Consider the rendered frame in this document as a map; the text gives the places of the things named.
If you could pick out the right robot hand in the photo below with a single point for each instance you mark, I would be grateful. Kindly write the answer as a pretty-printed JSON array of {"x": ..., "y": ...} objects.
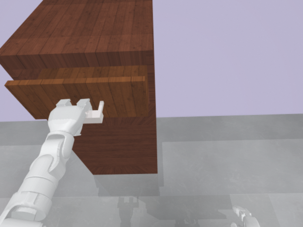
[{"x": 245, "y": 216}]

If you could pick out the left robot hand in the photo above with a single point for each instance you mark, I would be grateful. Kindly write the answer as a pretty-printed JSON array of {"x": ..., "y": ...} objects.
[{"x": 67, "y": 117}]

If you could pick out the drawer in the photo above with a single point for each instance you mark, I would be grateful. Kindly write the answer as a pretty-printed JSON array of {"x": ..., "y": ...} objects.
[{"x": 124, "y": 90}]

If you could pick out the handle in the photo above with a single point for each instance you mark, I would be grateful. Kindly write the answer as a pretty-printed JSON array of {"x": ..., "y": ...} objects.
[{"x": 95, "y": 116}]

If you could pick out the cabinet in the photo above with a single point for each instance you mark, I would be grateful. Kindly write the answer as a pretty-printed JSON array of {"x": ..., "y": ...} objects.
[{"x": 94, "y": 33}]

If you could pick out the robot left upper arm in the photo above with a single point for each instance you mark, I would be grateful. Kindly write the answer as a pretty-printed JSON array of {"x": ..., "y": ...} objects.
[{"x": 15, "y": 222}]

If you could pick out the robot left forearm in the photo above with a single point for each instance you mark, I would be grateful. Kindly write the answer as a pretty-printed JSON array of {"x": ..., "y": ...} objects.
[{"x": 33, "y": 199}]

